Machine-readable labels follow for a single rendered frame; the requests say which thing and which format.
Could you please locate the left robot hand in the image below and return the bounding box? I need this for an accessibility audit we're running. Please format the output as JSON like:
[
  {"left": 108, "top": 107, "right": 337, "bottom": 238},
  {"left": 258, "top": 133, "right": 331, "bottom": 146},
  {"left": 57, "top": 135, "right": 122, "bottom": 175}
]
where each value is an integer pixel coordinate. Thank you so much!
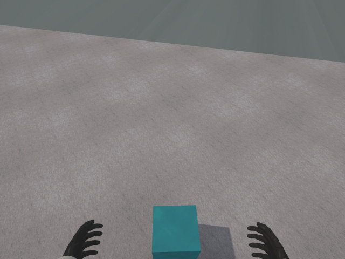
[{"left": 63, "top": 220, "right": 103, "bottom": 259}]

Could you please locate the right robot hand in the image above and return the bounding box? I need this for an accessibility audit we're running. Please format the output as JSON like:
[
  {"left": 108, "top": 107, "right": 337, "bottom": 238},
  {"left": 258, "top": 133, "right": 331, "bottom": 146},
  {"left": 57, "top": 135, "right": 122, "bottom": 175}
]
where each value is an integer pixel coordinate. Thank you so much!
[{"left": 247, "top": 222, "right": 289, "bottom": 259}]

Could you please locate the carton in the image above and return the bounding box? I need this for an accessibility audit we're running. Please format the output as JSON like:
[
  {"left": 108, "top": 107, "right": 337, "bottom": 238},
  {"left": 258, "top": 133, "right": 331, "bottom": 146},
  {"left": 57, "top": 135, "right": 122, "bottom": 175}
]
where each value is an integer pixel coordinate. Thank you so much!
[{"left": 152, "top": 205, "right": 201, "bottom": 259}]

